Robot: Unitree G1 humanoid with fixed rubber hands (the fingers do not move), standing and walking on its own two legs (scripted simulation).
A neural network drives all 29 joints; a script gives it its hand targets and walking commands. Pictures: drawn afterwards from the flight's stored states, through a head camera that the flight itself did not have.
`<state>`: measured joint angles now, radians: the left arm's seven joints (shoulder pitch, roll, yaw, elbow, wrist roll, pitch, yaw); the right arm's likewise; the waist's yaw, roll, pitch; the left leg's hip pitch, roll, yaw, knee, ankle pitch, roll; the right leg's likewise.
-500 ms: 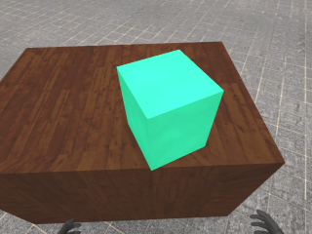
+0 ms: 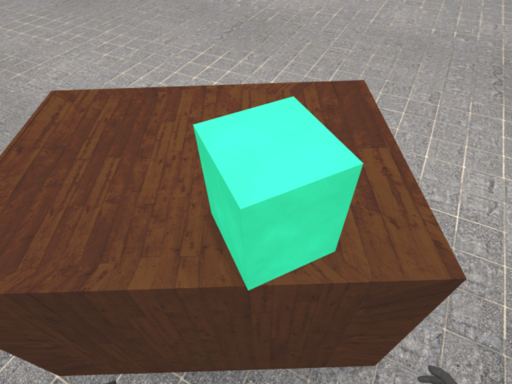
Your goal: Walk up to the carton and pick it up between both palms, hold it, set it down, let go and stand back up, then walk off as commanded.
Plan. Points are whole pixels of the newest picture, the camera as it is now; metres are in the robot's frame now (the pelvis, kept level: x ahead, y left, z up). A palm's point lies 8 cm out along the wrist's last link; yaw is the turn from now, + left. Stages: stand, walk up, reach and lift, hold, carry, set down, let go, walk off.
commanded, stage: stand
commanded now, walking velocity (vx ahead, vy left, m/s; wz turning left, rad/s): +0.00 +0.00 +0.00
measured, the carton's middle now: (270, 193) +0.45 -0.01 +0.03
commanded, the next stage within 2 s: none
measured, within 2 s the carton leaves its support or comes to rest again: neither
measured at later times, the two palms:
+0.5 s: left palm out of the picture +0.06 +0.28 -0.11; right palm out of the picture +0.07 -0.29 -0.11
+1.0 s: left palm out of the picture +0.05 +0.28 -0.11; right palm out of the picture +0.04 -0.30 -0.11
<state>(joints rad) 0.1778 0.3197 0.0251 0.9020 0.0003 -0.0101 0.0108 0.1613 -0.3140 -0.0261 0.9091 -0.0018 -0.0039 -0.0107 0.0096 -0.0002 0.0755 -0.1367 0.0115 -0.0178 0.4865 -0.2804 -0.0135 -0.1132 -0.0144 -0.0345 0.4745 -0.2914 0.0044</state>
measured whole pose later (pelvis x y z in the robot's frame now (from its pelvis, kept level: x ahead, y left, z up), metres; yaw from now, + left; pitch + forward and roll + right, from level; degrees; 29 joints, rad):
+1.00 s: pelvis -0.01 -0.01 +0.01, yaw +0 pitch -4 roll +0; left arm 0.19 0.31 0.02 1.04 0.00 -0.01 0.02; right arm 0.18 -0.32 -0.02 1.06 0.00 -0.01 -0.02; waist 0.00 0.00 0.07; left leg -0.09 0.03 -0.01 0.36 -0.20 -0.03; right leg -0.07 0.00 -0.04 0.36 -0.21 -0.01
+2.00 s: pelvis -0.01 -0.01 +0.01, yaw -1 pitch -4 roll +0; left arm 0.20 0.31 0.02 1.05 0.00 -0.02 0.02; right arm 0.19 -0.32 -0.02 1.08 0.00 -0.01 -0.02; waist 0.00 0.01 0.06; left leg -0.08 0.04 0.00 0.33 -0.19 -0.04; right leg -0.07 0.01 -0.03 0.34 -0.21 -0.01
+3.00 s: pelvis -0.01 -0.02 +0.01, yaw -2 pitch -4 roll +0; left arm 0.22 0.31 0.03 1.05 -0.01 -0.02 0.01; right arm 0.21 -0.32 -0.01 1.09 0.00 -0.01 -0.02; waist 0.00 0.01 0.06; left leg -0.07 0.06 0.01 0.33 -0.19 -0.05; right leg -0.07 0.02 -0.04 0.33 -0.20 -0.02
